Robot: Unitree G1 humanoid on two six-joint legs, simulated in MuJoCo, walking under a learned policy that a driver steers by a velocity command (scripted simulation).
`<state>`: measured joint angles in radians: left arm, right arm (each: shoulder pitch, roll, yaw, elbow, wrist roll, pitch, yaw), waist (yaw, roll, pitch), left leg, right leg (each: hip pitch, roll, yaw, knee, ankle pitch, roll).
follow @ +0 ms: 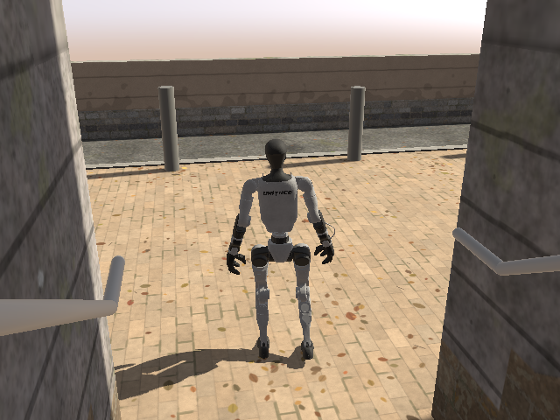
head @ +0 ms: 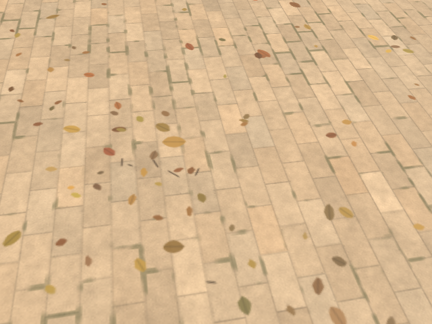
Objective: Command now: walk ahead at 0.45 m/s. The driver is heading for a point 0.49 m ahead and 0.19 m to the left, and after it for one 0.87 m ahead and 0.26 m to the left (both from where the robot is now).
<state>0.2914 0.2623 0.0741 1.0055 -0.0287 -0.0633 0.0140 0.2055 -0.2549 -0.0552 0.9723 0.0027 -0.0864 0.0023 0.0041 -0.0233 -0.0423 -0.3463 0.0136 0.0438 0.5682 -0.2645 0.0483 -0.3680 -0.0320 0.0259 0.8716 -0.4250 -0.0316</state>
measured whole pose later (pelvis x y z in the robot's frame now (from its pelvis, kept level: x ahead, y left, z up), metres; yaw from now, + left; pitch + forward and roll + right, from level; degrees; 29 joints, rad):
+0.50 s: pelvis +0.25 -0.04 -0.01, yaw +5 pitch +2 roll +0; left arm -0.04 0.23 0.05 0.84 0.00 -0.11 -0.03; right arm 0.44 -0.23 -0.05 1.03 0.03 -0.07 -0.01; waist -0.08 0.02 0.05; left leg -0.18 0.01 -0.08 0.94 -0.50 0.02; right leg -0.46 0.00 -0.05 0.55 -0.13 -0.04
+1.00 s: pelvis +0.50 +0.06 -0.02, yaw +22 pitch +1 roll -2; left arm 0.26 0.29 0.08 0.95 -0.01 -0.06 0.01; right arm 0.07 -0.27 -0.09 0.73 0.03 -0.04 0.04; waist 0.03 0.01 0.07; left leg -0.52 0.00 0.06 0.67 -0.17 0.11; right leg -0.09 -0.11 -0.17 0.85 -0.49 0.05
